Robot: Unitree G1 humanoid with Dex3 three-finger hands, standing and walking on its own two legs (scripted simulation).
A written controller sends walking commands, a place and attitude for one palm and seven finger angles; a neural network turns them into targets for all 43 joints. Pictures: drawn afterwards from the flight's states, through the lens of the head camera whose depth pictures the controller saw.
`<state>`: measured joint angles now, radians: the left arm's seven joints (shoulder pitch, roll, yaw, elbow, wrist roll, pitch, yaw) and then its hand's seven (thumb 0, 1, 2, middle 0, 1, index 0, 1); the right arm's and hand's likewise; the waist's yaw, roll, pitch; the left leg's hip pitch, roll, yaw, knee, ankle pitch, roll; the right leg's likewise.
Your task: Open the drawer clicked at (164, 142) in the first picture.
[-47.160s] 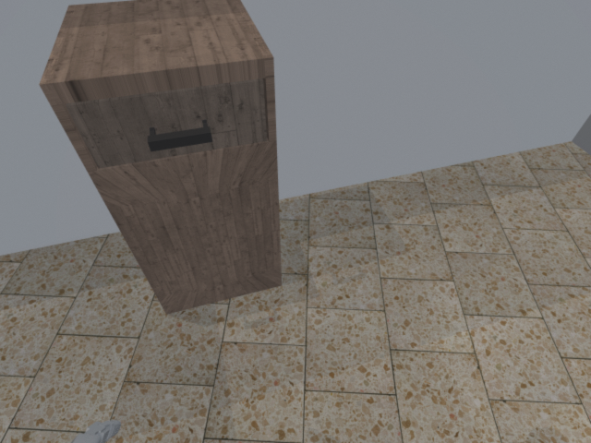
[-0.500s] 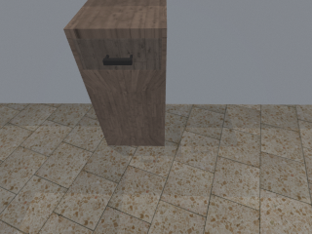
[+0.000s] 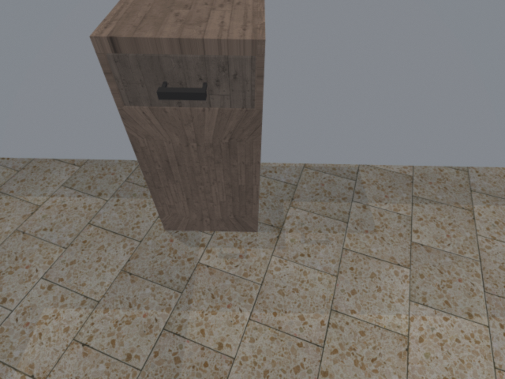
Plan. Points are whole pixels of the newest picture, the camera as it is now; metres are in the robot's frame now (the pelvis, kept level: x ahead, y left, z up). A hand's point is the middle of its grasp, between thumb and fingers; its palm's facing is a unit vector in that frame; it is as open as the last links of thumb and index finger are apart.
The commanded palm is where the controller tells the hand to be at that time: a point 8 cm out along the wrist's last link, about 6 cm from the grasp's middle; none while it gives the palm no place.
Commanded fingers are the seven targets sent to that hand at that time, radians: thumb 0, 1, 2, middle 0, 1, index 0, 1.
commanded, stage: look to check the result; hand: left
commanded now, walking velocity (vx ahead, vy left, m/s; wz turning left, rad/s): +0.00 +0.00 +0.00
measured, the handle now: (183, 89) +0.82 +0.23 +0.00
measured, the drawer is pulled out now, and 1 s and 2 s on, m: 0.00 0.00 0.00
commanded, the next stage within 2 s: take the last steps up to it in 0.38 s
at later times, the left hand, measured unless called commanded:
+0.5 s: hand out of the picture +0.09 +0.24 -0.16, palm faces -0.01 -0.94 -0.33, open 7.4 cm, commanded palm none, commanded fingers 0.00 0.90 0.90 -0.20 -0.30 -0.20 -0.30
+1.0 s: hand out of the picture +0.10 +0.20 -0.19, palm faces +0.03 -0.99 -0.17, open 7.4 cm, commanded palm none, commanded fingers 0.00 0.90 0.90 -0.20 -0.30 -0.20 -0.30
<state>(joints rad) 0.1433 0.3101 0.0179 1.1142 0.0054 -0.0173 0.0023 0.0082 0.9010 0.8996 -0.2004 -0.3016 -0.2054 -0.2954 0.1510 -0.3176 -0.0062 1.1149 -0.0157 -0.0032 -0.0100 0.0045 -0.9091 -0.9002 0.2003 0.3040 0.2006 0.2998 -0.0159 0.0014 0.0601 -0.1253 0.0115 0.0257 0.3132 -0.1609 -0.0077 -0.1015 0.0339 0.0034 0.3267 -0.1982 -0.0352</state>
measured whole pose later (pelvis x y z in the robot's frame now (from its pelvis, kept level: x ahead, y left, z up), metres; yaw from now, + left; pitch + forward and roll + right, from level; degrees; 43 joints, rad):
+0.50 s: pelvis +0.01 +0.00 +0.00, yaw +0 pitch -1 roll +0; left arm 0.13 0.32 0.02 1.10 0.01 -0.02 0.00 0.01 0.90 0.90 -0.20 -0.30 -0.21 -0.30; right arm 0.11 -0.33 -0.01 1.10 -0.01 -0.01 -0.01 0.00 -0.91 -0.90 0.20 0.30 0.20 0.30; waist -0.01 0.00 0.06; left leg -0.10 0.01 0.02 0.29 -0.17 -0.01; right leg -0.08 0.03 0.00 0.31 -0.21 -0.04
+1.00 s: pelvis +0.11 +0.02 -0.01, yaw +2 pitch +0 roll +0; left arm 0.26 0.18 0.05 1.12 0.01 0.01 -0.01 0.01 0.90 0.90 -0.20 -0.30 -0.20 -0.29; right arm 0.42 -0.10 0.00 1.15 -0.03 -0.06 -0.04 0.00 -0.91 -0.90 0.20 0.30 0.20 0.30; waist -0.04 -0.03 0.09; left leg -0.04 0.00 0.03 0.41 -0.38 0.02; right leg -0.41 -0.03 -0.06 1.03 -0.43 -0.03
